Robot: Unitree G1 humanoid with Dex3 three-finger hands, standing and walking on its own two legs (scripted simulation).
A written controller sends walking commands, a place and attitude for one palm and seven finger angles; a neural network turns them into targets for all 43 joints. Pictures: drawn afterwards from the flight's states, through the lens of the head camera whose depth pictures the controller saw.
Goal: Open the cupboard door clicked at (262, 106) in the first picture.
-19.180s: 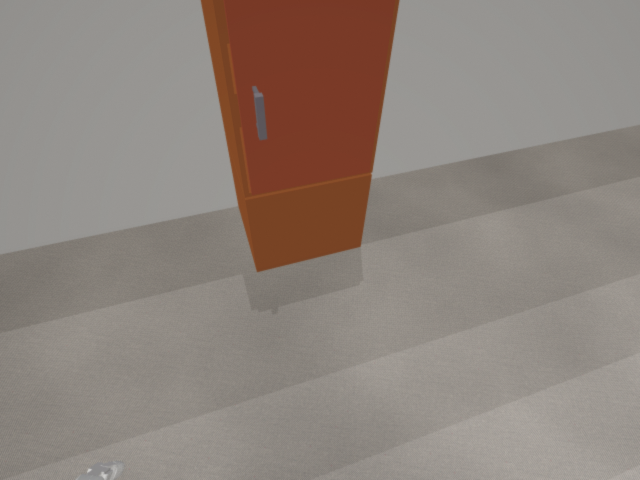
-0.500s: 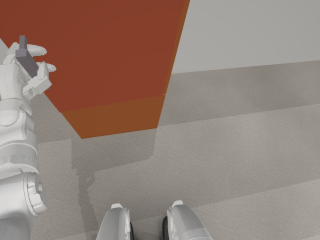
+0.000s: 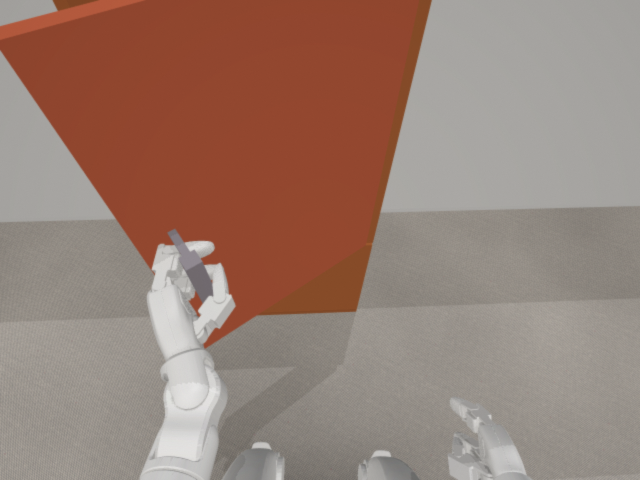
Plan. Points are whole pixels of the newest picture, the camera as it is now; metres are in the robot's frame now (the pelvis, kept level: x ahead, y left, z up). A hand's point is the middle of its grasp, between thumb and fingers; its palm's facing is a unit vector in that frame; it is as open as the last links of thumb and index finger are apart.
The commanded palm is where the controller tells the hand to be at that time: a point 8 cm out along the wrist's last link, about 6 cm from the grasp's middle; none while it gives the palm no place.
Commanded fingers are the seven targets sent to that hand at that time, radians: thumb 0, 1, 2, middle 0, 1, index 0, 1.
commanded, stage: pull the door open along its arc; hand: left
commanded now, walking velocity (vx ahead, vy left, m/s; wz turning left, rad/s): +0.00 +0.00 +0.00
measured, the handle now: (194, 272) +0.36 +0.18 +0.03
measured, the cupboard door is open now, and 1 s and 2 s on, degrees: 34 42 45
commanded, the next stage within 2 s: open thumb and fingers to let go in 0.14 s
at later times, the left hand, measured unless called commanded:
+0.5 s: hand (258, 319) +0.30 +0.09 +0.03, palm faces +0.49 -0.87 -0.03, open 7.2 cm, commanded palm +0.25 +0.13 +0.03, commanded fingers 0.00 -0.08 0.48 -0.33 -1.25 -0.33 -1.25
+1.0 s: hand (259, 323) +0.30 +0.09 +0.03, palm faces +0.46 -0.89 -0.01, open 14.8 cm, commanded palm +0.24 +0.12 +0.03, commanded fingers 0.00 -0.50 0.30 -0.16 -0.35 -0.16 -0.35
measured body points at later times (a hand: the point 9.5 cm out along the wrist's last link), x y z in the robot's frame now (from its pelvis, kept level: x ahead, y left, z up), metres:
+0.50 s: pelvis +0.00 -0.04 +0.00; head +0.07 -0.06 +0.44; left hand +0.27 +0.14 +0.03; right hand +0.17 -0.27 -0.12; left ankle +0.01 +0.11 -0.66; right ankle +0.00 -0.11 -0.66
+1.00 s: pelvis -0.01 -0.02 -0.01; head +0.05 -0.03 +0.44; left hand +0.27 +0.13 +0.03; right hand +0.17 -0.23 -0.11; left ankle +0.01 +0.11 -0.66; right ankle +0.00 -0.11 -0.66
